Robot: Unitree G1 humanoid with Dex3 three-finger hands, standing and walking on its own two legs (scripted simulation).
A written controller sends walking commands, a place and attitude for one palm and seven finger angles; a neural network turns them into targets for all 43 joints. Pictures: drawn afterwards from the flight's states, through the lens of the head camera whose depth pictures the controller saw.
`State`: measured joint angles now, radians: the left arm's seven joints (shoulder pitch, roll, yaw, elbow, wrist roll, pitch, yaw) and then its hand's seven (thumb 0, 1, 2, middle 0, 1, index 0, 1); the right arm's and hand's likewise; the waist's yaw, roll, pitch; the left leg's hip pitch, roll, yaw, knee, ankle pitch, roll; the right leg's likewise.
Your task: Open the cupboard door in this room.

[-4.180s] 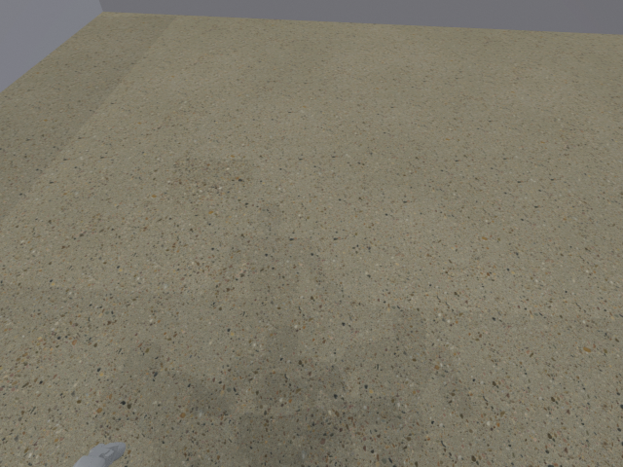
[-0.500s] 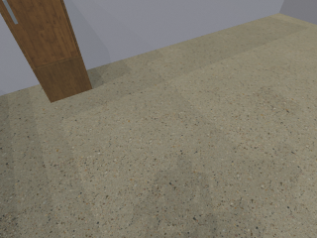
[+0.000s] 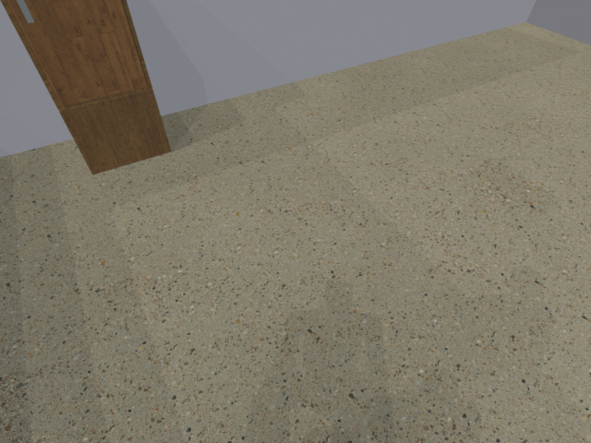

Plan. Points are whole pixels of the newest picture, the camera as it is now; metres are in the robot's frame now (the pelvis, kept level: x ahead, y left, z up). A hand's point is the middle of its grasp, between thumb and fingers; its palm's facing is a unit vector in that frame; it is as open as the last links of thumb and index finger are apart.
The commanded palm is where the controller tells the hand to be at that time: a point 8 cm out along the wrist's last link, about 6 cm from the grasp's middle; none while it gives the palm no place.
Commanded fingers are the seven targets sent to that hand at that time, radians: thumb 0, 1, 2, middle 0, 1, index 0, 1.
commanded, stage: turn or walk to find it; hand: left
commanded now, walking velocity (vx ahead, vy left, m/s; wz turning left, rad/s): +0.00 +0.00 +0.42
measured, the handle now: out of the picture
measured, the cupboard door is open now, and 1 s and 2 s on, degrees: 0 0 0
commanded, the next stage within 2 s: stand and wait in 0.24 s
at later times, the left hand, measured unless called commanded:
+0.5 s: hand out of the picture +0.05 +0.24 -0.17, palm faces +0.20 -0.95 -0.24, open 7.3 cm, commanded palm none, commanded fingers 0.00 0.90 0.90 -0.20 -0.30 -0.20 -0.30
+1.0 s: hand out of the picture -0.04 +0.14 -0.16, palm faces +0.35 -0.90 -0.25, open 7.4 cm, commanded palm none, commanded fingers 0.00 0.90 0.90 -0.20 -0.30 -0.20 -0.30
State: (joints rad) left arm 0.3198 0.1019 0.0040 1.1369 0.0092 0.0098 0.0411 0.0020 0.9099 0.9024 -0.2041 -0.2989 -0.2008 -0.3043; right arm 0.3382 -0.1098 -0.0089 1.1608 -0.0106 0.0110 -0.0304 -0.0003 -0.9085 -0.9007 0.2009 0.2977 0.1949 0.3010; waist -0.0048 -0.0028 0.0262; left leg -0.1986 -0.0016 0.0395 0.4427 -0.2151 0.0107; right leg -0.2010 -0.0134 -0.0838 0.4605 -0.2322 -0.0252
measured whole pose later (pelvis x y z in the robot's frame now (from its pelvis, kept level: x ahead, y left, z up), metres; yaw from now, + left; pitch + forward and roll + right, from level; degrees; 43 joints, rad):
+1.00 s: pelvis +0.01 -0.04 +0.00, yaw +19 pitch +0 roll +2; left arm 0.29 0.14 0.02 1.03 0.03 -0.01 0.03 0.00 0.91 0.90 -0.21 -0.30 -0.20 -0.30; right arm 0.21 -0.24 -0.06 1.05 -0.01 0.06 -0.02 0.00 -0.91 -0.90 0.20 0.30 0.19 0.30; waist 0.01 0.03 0.04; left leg -0.31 0.03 -0.01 0.76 -0.41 -0.04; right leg -0.18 -0.03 -0.09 0.47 -0.30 -0.04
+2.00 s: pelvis -0.05 -0.05 +0.00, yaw +31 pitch -3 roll +1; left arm 0.28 0.18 0.01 1.13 0.02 0.02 0.02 0.00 0.91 0.90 -0.20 -0.30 -0.20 -0.30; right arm 0.21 -0.16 -0.01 1.10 -0.01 0.00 -0.04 0.00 -0.94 -0.90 0.20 0.30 0.20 0.30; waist 0.03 -0.04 0.04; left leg -0.16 0.00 0.07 0.46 -0.26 0.01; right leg -0.20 -0.09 -0.07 0.51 -0.24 0.03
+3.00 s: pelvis -0.02 -0.03 +0.00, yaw +29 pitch -1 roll +0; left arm 0.25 0.17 0.01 1.14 0.01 -0.02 0.04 0.00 0.91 0.90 -0.20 -0.30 -0.20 -0.30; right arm 0.25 -0.17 -0.01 1.15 -0.01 -0.03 -0.04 0.00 -0.91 -0.90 0.20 0.30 0.20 0.30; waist 0.00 0.00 0.03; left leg -0.09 0.02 0.08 0.40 -0.28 0.00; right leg -0.13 -0.05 -0.06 0.42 -0.26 0.03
